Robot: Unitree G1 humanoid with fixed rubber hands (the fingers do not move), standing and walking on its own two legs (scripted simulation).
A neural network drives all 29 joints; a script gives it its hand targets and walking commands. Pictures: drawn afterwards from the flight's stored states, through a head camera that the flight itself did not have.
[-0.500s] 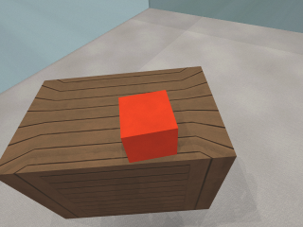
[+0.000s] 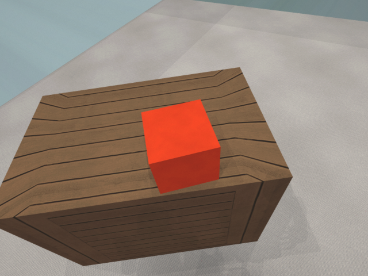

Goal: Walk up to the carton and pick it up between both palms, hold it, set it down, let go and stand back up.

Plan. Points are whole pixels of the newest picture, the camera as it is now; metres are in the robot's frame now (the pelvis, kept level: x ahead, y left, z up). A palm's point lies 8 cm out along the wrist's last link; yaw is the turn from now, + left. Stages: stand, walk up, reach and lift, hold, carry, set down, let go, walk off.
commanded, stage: walk up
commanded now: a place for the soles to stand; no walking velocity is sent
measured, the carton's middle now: (180, 146) +0.47 +0.03 -0.04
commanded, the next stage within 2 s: reach and lift in 0.56 s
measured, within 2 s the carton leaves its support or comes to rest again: neither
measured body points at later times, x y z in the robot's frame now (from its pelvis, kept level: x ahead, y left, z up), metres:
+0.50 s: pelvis +0.00 +0.00 +0.00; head +0.02 -0.03 +0.45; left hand +0.08 +0.21 -0.13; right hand +0.05 -0.24 -0.15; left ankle +0.00 +0.04 -0.72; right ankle +0.03 -0.16 -0.72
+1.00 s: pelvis -0.01 -0.05 +0.01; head -0.01 -0.06 +0.46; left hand +0.17 +0.18 -0.08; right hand +0.18 -0.21 -0.11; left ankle -0.01 +0.04 -0.72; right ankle +0.03 -0.15 -0.72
